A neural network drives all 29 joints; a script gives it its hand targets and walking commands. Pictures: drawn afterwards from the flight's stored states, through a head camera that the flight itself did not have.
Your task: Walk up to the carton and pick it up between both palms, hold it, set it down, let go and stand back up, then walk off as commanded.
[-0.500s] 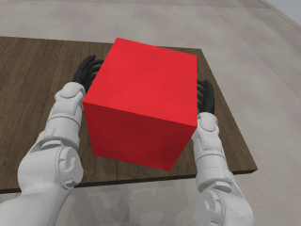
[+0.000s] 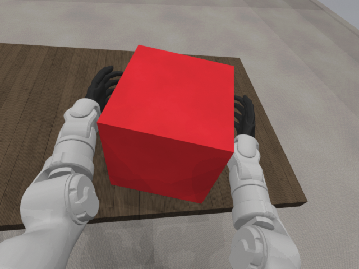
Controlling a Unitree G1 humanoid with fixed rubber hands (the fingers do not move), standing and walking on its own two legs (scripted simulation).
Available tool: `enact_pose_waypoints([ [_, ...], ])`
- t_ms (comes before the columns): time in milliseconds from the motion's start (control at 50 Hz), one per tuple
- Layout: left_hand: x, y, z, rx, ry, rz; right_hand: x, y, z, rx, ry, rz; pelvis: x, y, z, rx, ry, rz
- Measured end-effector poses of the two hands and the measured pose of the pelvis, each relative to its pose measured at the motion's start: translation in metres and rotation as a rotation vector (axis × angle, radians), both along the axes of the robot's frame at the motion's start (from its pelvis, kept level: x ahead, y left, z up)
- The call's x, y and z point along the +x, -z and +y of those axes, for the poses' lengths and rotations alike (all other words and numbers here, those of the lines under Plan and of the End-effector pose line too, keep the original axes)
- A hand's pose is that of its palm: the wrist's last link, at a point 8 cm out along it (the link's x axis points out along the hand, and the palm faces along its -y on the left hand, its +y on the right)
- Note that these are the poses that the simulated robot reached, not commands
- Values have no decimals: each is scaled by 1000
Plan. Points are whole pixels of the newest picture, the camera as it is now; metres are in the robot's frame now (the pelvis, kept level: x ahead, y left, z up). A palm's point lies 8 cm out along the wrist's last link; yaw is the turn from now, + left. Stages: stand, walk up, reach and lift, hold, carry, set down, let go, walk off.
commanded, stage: set down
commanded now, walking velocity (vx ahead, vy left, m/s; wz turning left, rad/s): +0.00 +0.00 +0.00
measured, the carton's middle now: (171, 126) +0.44 -0.01 +0.04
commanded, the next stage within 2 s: none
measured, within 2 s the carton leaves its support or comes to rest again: rests again in 0.94 s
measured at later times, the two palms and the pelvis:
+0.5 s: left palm (96, 100) +0.46 +0.16 +0.10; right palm (243, 132) +0.38 -0.17 +0.10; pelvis +0.00 +0.00 +0.00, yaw +0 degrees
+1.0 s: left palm (81, 107) +0.47 +0.20 +0.07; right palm (227, 137) +0.40 -0.15 +0.05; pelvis +0.00 +0.03 -0.01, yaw -1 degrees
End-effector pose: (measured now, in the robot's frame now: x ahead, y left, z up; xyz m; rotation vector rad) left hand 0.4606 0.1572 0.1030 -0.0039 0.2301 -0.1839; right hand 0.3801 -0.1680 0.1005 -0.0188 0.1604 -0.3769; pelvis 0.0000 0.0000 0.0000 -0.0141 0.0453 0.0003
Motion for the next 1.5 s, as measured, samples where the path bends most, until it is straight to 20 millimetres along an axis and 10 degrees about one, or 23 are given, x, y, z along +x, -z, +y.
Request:
enact_pose_waypoints([
  [580, 2, 3, 2, 38, 9, 3, 1, 3, 1, -13, 2, -4, 1, 0, -1, 1, 0, 2],
  [880, 5, 50, 20, 110, -38, 85, 11, 54, 9, 34, 45, 118, 2, 6, 15, -24, 6, 173],
  [1120, 7, 20, 59, 150, -56, 12, 15, 34, 25, 53, 41, 88, -2, 11, 37, -53, 10, 199],
  [1500, -54, 0, 71, 153, -42, 6, -43, 17, 28, 59, 39, 118, -49, 14, 48, -68, 9, 117],
])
